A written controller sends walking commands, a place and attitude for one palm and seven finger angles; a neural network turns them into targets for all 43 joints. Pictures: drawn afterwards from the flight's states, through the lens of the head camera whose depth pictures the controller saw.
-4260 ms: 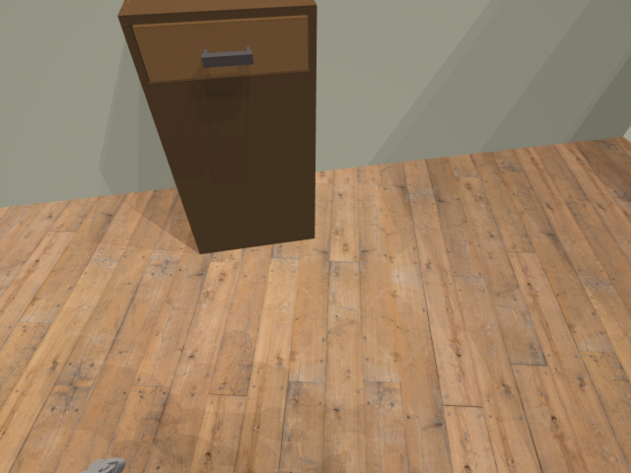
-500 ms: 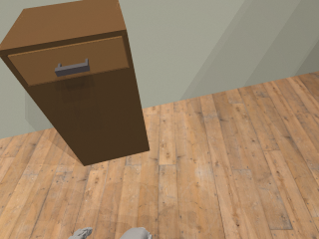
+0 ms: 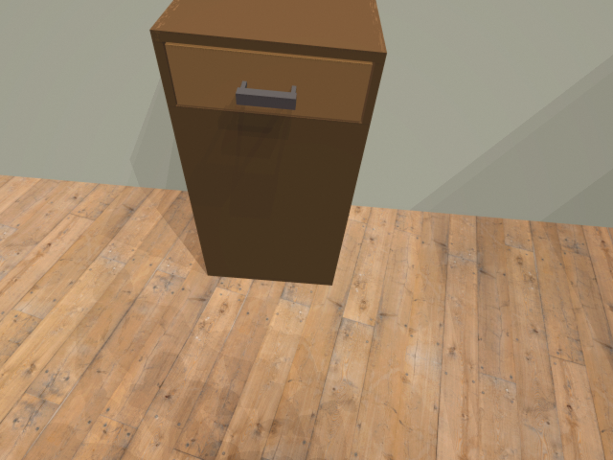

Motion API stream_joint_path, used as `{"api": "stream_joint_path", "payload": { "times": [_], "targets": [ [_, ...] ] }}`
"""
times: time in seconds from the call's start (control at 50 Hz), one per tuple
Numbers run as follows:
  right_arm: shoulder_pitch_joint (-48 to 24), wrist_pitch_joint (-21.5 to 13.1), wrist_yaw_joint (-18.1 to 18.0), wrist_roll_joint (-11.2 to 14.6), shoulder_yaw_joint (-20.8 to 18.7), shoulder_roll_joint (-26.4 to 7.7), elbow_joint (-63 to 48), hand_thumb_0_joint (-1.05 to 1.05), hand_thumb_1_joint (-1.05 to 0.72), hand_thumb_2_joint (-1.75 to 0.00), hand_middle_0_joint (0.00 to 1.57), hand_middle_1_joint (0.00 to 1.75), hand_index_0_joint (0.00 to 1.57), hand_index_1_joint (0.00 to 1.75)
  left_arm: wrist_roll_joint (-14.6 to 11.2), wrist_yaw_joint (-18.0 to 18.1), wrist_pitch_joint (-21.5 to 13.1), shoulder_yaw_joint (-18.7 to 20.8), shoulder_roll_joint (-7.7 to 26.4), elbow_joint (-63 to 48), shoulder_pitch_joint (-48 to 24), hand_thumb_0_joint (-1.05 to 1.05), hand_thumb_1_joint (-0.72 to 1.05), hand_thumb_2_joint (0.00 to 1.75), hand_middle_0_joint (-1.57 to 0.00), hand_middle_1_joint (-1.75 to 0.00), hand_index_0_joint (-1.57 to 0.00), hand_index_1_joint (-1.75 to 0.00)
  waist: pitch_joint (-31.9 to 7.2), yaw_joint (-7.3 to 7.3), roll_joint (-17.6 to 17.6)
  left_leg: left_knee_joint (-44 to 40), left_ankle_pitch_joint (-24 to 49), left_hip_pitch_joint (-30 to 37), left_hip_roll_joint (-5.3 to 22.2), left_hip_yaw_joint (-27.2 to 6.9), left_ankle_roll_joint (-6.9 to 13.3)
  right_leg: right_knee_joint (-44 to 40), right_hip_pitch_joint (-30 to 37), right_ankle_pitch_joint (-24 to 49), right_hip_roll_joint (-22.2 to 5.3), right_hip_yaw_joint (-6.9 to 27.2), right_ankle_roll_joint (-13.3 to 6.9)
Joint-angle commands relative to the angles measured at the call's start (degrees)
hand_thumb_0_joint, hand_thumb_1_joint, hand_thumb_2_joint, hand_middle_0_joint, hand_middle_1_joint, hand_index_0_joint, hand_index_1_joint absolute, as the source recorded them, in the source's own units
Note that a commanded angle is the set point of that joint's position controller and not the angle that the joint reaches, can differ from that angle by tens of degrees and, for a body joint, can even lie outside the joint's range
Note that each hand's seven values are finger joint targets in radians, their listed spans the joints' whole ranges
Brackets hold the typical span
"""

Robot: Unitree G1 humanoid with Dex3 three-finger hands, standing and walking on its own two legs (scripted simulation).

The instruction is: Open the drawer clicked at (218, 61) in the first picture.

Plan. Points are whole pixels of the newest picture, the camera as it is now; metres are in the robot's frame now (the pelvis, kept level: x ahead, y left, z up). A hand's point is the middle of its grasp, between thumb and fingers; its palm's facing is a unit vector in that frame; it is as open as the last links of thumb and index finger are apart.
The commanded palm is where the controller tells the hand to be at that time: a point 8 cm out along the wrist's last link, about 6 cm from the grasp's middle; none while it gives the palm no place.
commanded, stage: take the last steps up to it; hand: left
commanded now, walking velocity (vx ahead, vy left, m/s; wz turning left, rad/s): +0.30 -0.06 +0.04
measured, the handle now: (267, 93) +0.81 +0.18 +0.04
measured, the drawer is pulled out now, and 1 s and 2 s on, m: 0.00 0.00 0.00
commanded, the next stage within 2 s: come to a stop and stand still in 0.80 s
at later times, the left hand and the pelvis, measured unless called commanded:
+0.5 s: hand out of the picture +0.11 +0.12 -0.16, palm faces +0.09 -0.97 -0.22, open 7.2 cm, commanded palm none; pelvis +0.10 -0.06 +0.00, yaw +2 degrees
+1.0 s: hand (212, 398) +0.23 +0.17 -0.18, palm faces +0.12 -0.98 -0.15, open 7.3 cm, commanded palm none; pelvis +0.26 +0.01 +0.00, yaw +2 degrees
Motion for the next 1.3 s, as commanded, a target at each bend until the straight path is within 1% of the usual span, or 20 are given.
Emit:
{"api": "stream_joint_path", "payload": {
  "times": [0.0, 0.18, 0.24, 0.26, 0.28, 0.3, 0.32, 0.38, 0.44, 0.68, 0.74, 0.76, 0.78, 0.8, 0.84, 0.94, 1.2, 1.24, 1.26, 1.28],
  "targets": [
    [8.29, -1.83, -1.21, 0.36, -2.87, -9.19, 0.66, 0.0, -0.9, -0.9, 0.2, 0.3, 0.2, 0.3, 0.18, -0.67, -2.47, -0.35, 1.4, -3.08, -2.11, 0.0, 0.9, 0.9, -0.2, -0.3, -0.2, -0.3, 1.49, -4.47, 9.91, -16.37, 3.71, 4.31, 14.51, -14.17, 7.22, -1.02, -8.22, 3.3, -0.76, 0.87, -0.1],
    [12.01, -2.24, -1.26, -0.51, -3.66, -9.8, 3.58, 0.0, -0.9, -0.9, 0.2, 0.3, 0.2, 0.3, -0.15, -1.55, -3.63, -0.37, -1.38, -4.51, -7.55, 0.0, 0.9, 0.9, -0.2, -0.3, -0.2, -0.3, 3.81, -5.11, 10.6, -15.85, -2.1, 0.22, 15.56, -14.98, 7.65, -21.07, 0.22, 2.12, 0.76, -1.59, -1.28],
    [11.1, -2.17, -1.22, -0.32, -3.35, -8.7, 4.56, 0.0, -0.9, -0.9, 0.2, 0.3, 0.2, 0.3, -0.09, -1.41, -4.46, 0.3, -1.11, -1.61, -0.65, 0.0, 0.9, 0.9, -0.2, -0.3, -0.2, -0.3, 1.94, -1.42, 7.27, -7.82, -3.57, -6.48, 12.43, -11.42, 4.55, -31.8, 14.84, 8.91, 3.07, -3.43, -1.91],
    [11.25, -2.37, -1.07, -0.04, -3.04, -6.95, 4.84, 0.0, -0.9, -0.9, 0.2, 0.3, 0.2, 0.3, 0.1, -1.06, -5.08, 0.85, 0.9, 0.03, 4.26, 0.0, 0.9, 0.9, -0.2, -0.3, -0.2, -0.3, 0.12, 0.81, 2.5, 0.71, -5.62, -12.58, 9.12, -8.5, 2.46, -36.33, 24.24, 7.55, 0.28, 0.79, -3.09],
    [11.56, -2.75, -0.7, 0.5, -2.14, -3.28, 3.75, 0.0, -0.9, -0.9, 0.2, 0.3, 0.2, 0.3, 0.49, -0.46, -5.8, 1.83, 5.72, 1.76, 9.71, 0.0, 0.9, 0.9, -0.2, -0.3, -0.2, -0.3, -1.6, 2.82, -10.76, 16.62, -10.82, -23.66, 2.17, -0.08, -0.48, -42.93, 32.76, -1.0, -11.96, 16.99, -7.8],
    [8.12, -2.41, -0.38, 0.31, -2.3, -4.61, 1.25, 0.0, -0.9, -0.9, 0.2, 0.3, 0.2, 0.3, -0.34, 0.04, -5.56, 2.31, 9.11, 2.07, 14.09, 0.0, 0.9, 0.9, -0.2, -0.3, -0.2, -0.3, -2.4, 4.79, -15.24, 28.7, -19.04, -28.88, 1.25, -0.67, -0.59, -50.64, 30.32, -9.77, -19.64, 30.25, -12.43],
    [5.67, -1.88, -0.06, 0.12, -3.05, -6.01, 1.16, 0.0, -0.9, -0.9, 0.2, 0.3, 0.2, 0.3, -0.64, 0.43, -5.57, 2.07, 7.26, 2.03, 12.17, 0.0, 0.9, 0.9, -0.2, -0.3, -0.2, -0.3, 0.61, 4.19, -14.15, 35.85, -14.62, -29.78, 3.62, -4.31, -0.03, -54.01, 24.25, -17.0, -19.48, 30.74, -12.84],
    [7.89, -1.32, 0.72, -0.37, -3.43, -3.36, 3.71, 0.0, -0.9, -0.9, 0.2, 0.3, 0.2, 0.3, -0.4, 0.84, -6.44, 0.32, 0.33, 0.03, 3.07, 0.0, 0.9, 0.9, -0.2, -0.3, -0.2, -0.3, 5.33, -1.61, -1.07, 38.6, -1.12, -26.95, 7.32, -3.94, -1.5, -52.88, 14.13, -4.24, -13.74, 15.62, -10.87],
    [11.59, -0.71, 1.01, -0.53, -3.29, -1.4, 5.28, 0.0, -0.9, -0.9, 0.2, 0.3, 0.2, 0.3, -0.44, 0.81, -7.36, -0.54, -1.5, 0.64, 4.1, 0.0, 0.9, 0.9, -0.2, -0.3, -0.2, -0.3, 3.8, -3.36, -2.9, 35.72, 3.64, -24.95, 7.17, -1.84, -2.9, -51.98, 14.03, 9.78, -9.52, 6.16, -9.77],
    [-2.44, -2.18, 1.77, 0.29, -2.27, -0.1, 0.78, 0.0, -0.9, -0.9, 0.2, 0.3, 0.2, 0.3, -0.03, 1.52, -7.48, -0.61, -0.38, 5.53, 11.28, 0.0, 0.9, 0.9, -0.2, -0.3, -0.2, -0.3, 4.68, -1.09, -4.88, 12.56, 3.59, -19.58, 4.61, 3.52, -1.42, -44.5, 21.46, 37.31, -9.9, 1.87, -10.88],
    [10.52, -2.85, 0.48, -0.25, -2.88, -3.2, 4.76, 0.0, -0.9, -0.9, 0.2, 0.3, 0.2, 0.3, -0.4, 1.56, -6.89, -0.47, -0.47, 5.44, 9.55, 0.0, 0.9, 0.9, -0.2, -0.3, -0.2, -0.3, -1.14, -7.44, -0.61, 2.45, 8.92, 1.38, 1.95, 4.29, 0.23, -26.58, 15.98, 41.59, -6.58, -1.86, -8.34],
    [18.17, -3.42, -0.25, -0.89, -3.89, -8.49, 6.29, 0.0, -0.9, -0.9, 0.2, 0.3, 0.2, 0.3, -0.92, 1.35, -6.7, -0.52, -2.44, 4.63, 11.46, 0.0, 0.9, 0.9, -0.2, -0.3, -0.2, -0.3, -8.64, -9.47, 9.26, 0.27, 18.09, 14.15, 12.04, -7.23, 3.62, -12.77, 7.81, 25.78, -1.2, -4.99, -5.56],
    [21.83, -3.13, -0.72, -0.42, -4.75, -13.51, 7.09, 0.0, -0.9, -0.9, 0.2, 0.3, 0.2, 0.3, -1.42, 0.91, -6.81, -1.05, -4.93, 3.56, 13.25, 0.0, 0.9, 0.9, -0.2, -0.3, -0.2, -0.3, -13.23, -8.68, 20.77, -4.79, 27.89, 21.6, 25.26, -24.24, 10.07, 3.17, -3.14, -9.71, 5.0, -5.37, -3.91],
    [19.72, -2.82, -1.25, 0.44, -4.47, -12.98, 6.9, 0.0, -0.9, -0.9, 0.2, 0.3, 0.2, 0.3, -0.95, 1.44, -6.26, -1.03, -3.15, 3.32, 10.9, 0.0, 0.9, 0.9, -0.2, -0.3, -0.2, -0.3, -14.35, -8.53, 15.89, -9.09, 20.26, 17.88, 26.34, -25.58, 10.18, 10.15, -4.42, -11.14, 3.92, 0.82, -4.67],
    [10.51, -2.99, -1.39, 0.35, -3.59, -8.16, 4.07, 0.0, -0.9, -0.9, 0.2, 0.3, 0.2, 0.3, -0.53, 0.65, -5.75, -0.66, -3.8, 2.74, 4.61, 0.0, 0.9, 0.9, -0.2, -0.3, -0.2, -0.3, -1.14, -6.1, 8.31, -13.16, 10.5, 1.77, 22.84, -18.48, 9.35, 12.49, -7.18, -2.79, -0.94, 2.25, -4.02],
    [5.3, -3.9, -2.06, 0.42, -1.65, -2.67, 3.06, 0.0, -0.9, -0.9, 0.2, 0.3, 0.2, 0.3, -0.51, 1.08, -3.04, -1.09, -7.19, 4.36, 8.89, 0.0, 0.9, 0.9, -0.2, -0.3, -0.2, -0.3, -2.73, -0.83, 5.41, -12.58, 33.46, -6.28, 16.41, -3.85, 6.23, -3.74, 4.29, 4.72, -1.67, 2.49, -1.36],
    [5.49, 0.34, -2.1, -0.28, -4.53, -8.83, 2.58, 0.0, -0.9, -0.9, 0.2, 0.3, 0.2, 0.3, -0.6, 1.69, -1.03, 0.39, -1.38, -4.41, -3.34, 0.0, 0.9, 0.9, -0.2, -0.3, -0.2, -0.3, -2.96, -2.99, 12.07, -3.93, 41.59, 2.14, 17.66, -5.74, 6.81, -20.96, 5.09, 2.39, 2.37, 0.23, -2.6],
    [5.59, 0.6, -1.67, 0.14, -4.76, -8.65, 2.45, 0.0, -0.9, -0.9, 0.2, 0.3, 0.2, 0.3, -0.45, 1.71, -1.99, 0.49, -0.31, -4.06, -1.15, 0.0, 0.9, 0.9, -0.2, -0.3, -0.2, -0.3, -5.45, -1.66, 9.13, 1.33, 34.75, 1.53, 14.85, -4.14, 3.5, -33.92, 11.62, 14.77, 1.87, -0.18, -2.62],
    [7.05, 0.64, -1.31, 0.53, -4.62, -6.58, 2.25, 0.0, -0.9, -0.9, 0.2, 0.3, 0.2, 0.3, -0.09, 1.94, -2.79, 0.76, 2.5, -4.1, -0.54, 0.0, 0.9, 0.9, -0.2, -0.3, -0.2, -0.3, -7.42, -2.02, 1.5, 7.37, 22.29, -1.77, 10.08, -0.21, -0.2, -37.97, 16.71, 32.66, -3.45, 4.91, -3.59],
    [8.09, 0.76, -0.87, 0.79, -4.08, -3.21, 1.12, 0.0, -0.9, -0.9, 0.2, 0.3, 0.2, 0.3, 0.23, 2.22, -3.34, 1.27, 6.38, -4.2, -1.19, 0.0, 0.9, 0.9, -0.2, -0.3, -0.2, -0.3, -6.96, -2.89, -10.14, 14.34, -4.77, -11.67, 2.97, 3.97, -3.37, -36.29, 21.18, 55.23, -14.28, 14.51, -8.67]
  ]
}}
